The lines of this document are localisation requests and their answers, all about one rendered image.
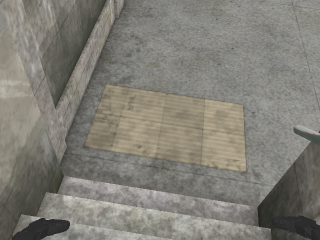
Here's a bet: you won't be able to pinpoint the left robot hand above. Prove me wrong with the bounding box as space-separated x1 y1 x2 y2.
11 218 70 240

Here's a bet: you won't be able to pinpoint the right robot hand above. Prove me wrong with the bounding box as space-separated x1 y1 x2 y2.
271 215 320 240

